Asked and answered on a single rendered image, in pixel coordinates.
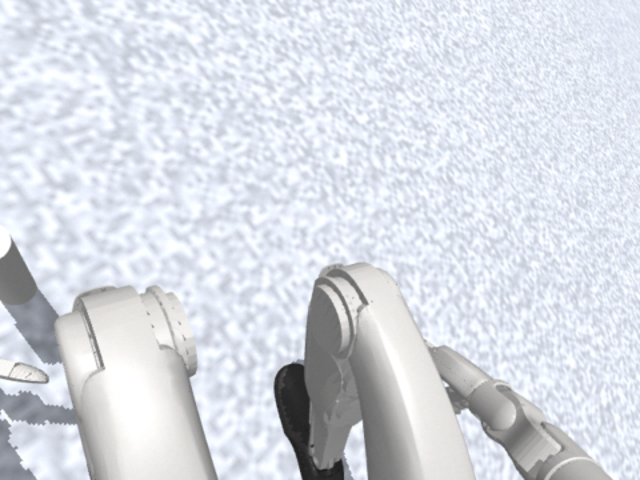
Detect right robot hand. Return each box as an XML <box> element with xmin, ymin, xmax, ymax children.
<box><xmin>424</xmin><ymin>339</ymin><xmax>493</xmax><ymax>414</ymax></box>

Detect right robot foot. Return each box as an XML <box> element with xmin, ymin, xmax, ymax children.
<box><xmin>274</xmin><ymin>363</ymin><xmax>344</xmax><ymax>480</ymax></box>

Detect left robot hand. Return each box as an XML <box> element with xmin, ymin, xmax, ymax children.
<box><xmin>0</xmin><ymin>359</ymin><xmax>49</xmax><ymax>383</ymax></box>

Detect can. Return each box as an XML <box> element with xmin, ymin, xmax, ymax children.
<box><xmin>0</xmin><ymin>225</ymin><xmax>37</xmax><ymax>305</ymax></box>

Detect right robot arm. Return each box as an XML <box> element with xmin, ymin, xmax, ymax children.
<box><xmin>469</xmin><ymin>379</ymin><xmax>613</xmax><ymax>480</ymax></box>

